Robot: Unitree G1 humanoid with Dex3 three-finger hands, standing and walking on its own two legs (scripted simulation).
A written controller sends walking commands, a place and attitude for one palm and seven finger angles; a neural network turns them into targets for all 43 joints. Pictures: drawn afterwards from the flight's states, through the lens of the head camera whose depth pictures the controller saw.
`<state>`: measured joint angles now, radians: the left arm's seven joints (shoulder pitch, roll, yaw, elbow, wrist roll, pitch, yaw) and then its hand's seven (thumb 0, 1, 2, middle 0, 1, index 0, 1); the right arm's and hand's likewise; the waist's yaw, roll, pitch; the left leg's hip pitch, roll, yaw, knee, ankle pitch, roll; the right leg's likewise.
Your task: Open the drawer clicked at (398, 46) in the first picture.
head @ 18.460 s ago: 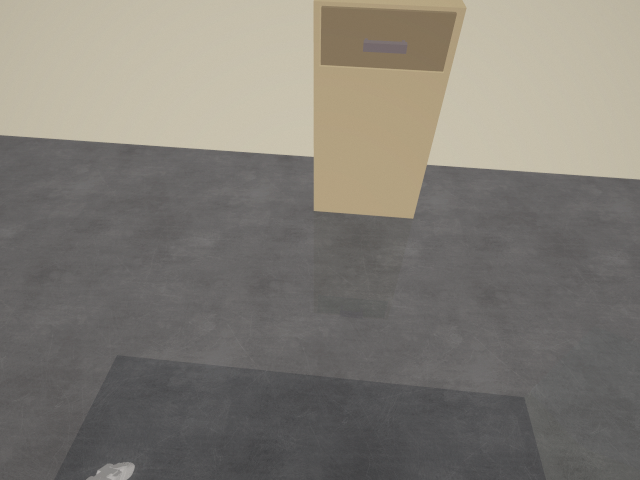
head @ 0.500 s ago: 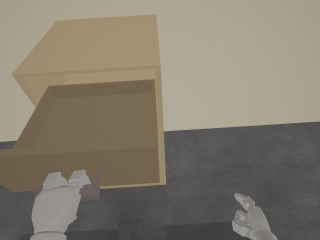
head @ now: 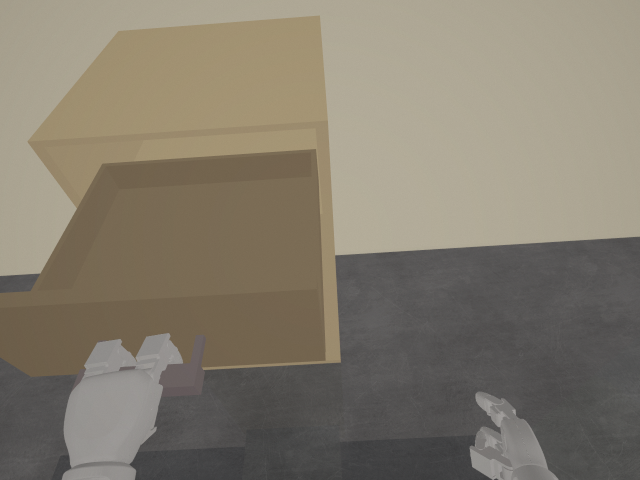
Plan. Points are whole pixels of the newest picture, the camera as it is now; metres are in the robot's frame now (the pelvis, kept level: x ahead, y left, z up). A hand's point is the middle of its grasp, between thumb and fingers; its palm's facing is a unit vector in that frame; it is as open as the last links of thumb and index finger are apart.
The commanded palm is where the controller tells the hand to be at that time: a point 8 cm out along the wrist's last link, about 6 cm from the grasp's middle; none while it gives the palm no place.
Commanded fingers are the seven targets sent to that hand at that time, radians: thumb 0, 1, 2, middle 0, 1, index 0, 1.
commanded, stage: open the thumb to release the handle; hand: left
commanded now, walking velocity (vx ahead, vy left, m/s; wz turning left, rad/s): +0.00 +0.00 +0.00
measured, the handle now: (145, 363) +0.23 +0.24 +0.04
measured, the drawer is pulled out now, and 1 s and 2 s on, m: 0.30 0.30 0.29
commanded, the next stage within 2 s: lift the hand off the handle in 0.38 s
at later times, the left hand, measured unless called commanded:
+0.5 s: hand (137, 418) +0.18 +0.24 +0.03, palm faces +0.04 -0.09 -0.99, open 13.3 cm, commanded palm +0.15 +0.23 +0.07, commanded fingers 0.00 -0.50 0.30 -0.30 -1.20 -0.30 -1.20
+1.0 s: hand (143, 396) +0.20 +0.23 +0.04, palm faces +0.07 -0.08 -0.99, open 13.4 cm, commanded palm +0.17 +0.23 +0.11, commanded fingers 0.00 -0.50 0.30 -0.30 -1.20 -0.30 -1.20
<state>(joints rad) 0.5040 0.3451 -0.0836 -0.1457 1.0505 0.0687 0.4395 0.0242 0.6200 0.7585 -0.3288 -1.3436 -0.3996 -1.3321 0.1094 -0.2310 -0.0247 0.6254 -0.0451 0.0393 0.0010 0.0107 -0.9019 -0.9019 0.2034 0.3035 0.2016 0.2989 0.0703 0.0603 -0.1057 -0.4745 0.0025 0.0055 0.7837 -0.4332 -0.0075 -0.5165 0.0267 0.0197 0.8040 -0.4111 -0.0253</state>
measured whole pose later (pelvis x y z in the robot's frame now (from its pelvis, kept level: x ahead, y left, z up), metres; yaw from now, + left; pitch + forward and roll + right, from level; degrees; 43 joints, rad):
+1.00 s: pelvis -0.02 +0.00 +0.01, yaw +1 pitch +3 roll +1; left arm 0.31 0.35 -0.14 -0.06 1.02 0.12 0.34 0.00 -0.49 0.30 -0.34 -1.21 -0.39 -1.25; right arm 0.10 -0.22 0.00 0.66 -0.02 0.03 -0.06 0.01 -0.90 -0.90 0.20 0.30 0.20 0.30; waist 0.08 0.07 -0.07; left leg -0.39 -0.01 -0.02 0.69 -0.36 -0.01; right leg -0.42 0.01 0.00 0.72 -0.35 -0.03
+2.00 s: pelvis -0.02 +0.01 +0.04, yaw +2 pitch -3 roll +0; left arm 0.06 0.50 -0.04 -0.33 0.87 0.25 0.01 0.00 -0.49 0.30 -0.35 -1.21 -0.34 -1.21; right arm 0.02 -0.24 0.05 0.66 0.03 0.08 -0.02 0.01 -0.90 -0.90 0.20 0.30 0.20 0.30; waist 0.12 0.13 -0.01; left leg -0.12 -0.02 -0.03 0.40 -0.22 0.00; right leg -0.15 0.00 -0.01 0.43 -0.22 -0.01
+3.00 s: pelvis -0.01 +0.00 +0.03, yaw +3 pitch -5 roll +0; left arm 0.39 0.33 0.22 -0.52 0.00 -0.09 0.10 0.00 -0.36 0.35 -0.31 -1.12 -0.31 -1.12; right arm 0.15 -0.19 0.07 0.62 -0.01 -0.14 -0.08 0.01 -0.90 -0.90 0.20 0.30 0.20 0.30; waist 0.07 0.03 0.05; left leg -0.10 0.01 -0.05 0.44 -0.26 -0.02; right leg -0.11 0.03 -0.03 0.43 -0.24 -0.03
